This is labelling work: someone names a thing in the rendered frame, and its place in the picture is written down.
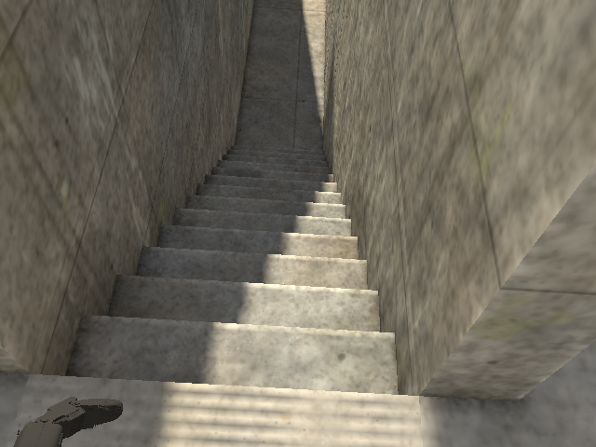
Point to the stairs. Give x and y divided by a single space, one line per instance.
258 282

